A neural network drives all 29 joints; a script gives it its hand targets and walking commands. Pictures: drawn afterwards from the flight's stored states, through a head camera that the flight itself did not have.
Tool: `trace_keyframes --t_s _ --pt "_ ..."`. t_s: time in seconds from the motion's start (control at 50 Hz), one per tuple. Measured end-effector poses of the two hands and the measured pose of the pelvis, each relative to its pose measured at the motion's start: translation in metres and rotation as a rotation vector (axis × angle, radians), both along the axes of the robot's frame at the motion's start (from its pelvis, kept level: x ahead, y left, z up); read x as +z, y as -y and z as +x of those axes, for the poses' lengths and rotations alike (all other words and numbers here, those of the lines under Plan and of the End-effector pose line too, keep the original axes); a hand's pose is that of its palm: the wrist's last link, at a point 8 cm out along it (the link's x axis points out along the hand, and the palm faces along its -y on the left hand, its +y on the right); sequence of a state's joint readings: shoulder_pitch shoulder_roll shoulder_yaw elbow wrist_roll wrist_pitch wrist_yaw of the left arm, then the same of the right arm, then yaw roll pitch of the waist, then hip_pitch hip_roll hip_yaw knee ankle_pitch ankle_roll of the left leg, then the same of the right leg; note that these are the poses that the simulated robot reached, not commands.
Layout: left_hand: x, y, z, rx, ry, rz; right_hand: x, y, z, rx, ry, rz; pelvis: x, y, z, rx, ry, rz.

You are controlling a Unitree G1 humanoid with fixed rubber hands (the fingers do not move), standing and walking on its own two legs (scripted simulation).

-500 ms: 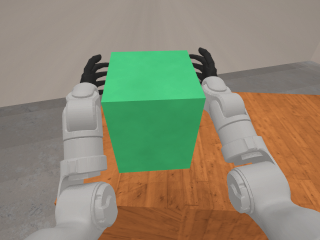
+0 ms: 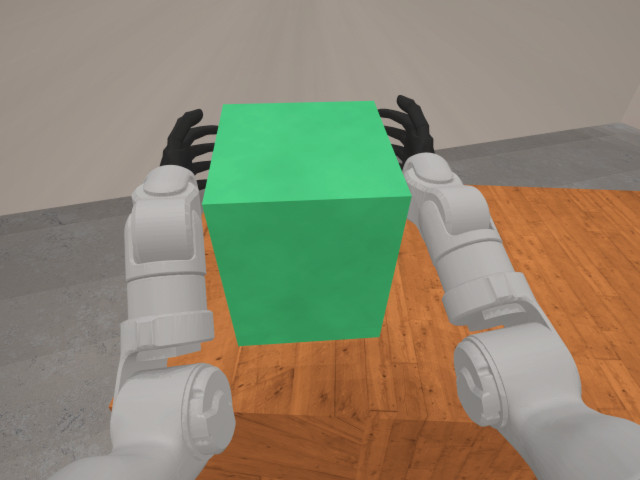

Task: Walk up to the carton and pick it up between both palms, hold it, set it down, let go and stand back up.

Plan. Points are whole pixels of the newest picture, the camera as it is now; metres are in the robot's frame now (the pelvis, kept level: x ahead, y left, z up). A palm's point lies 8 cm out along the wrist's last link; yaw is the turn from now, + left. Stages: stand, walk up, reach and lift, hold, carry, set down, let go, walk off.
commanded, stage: hold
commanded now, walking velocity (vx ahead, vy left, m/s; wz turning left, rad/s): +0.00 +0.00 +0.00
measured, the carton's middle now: (304, 225) +0.35 +0.01 +0.20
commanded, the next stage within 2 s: set down in 0.56 s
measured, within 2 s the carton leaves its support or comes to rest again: neither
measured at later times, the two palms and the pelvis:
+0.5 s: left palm (180, 177) +0.36 +0.15 +0.26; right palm (414, 162) +0.38 -0.12 +0.27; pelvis +0.00 +0.00 +0.00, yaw +0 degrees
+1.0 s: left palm (186, 154) +0.38 +0.14 +0.28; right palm (416, 150) +0.40 -0.13 +0.27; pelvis +0.01 +0.00 +0.00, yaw +0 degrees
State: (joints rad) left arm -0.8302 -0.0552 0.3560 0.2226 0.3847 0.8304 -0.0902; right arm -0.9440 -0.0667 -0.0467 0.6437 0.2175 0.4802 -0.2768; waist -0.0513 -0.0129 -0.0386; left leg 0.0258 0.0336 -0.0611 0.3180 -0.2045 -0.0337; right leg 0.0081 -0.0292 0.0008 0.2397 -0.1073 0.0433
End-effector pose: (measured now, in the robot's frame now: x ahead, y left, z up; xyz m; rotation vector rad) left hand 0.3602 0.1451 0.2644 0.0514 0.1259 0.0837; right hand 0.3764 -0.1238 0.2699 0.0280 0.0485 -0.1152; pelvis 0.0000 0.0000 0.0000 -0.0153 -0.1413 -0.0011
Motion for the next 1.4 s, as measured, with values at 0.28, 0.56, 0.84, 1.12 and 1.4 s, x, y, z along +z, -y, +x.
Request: trace_keyframes --t_s 0.28,0.56,0.84,1.12,1.4 --pt "-0.001 0.0 0.001 0.0 -0.003 0.0 -0.001 0.0 0.001 0.0 -0.004 0.0 0.0 0.0 0.0 0.0 -0.001 0.0" --pt "-0.002 0.0 0.002 0.0 -0.004 0.0 -0.002 0.0 0.002 0.0 -0.005 0.0 0.0 0.0 0.001 0.0 -0.001 0.0" --pt "0.011 0.001 0.01 -0.003 0.057 0.015 0.002 0.002 0.008 -0.002 0.055 0.016 0.0 0.0 0.003 0.001 -0.004 0.0" --pt "-0.011 0.014 0.037 -0.022 0.085 0.042 -0.035 0.014 0.031 -0.014 0.108 0.077 0.0 -0.001 0.012 0.002 -0.002 -0.001" --pt "-0.037 0.014 0.015 0.045 0.106 -0.028 -0.067 0.012 0.02 0.009 0.144 0.043 0.0 0.002 0.01 0.01 0.004 -0.001"
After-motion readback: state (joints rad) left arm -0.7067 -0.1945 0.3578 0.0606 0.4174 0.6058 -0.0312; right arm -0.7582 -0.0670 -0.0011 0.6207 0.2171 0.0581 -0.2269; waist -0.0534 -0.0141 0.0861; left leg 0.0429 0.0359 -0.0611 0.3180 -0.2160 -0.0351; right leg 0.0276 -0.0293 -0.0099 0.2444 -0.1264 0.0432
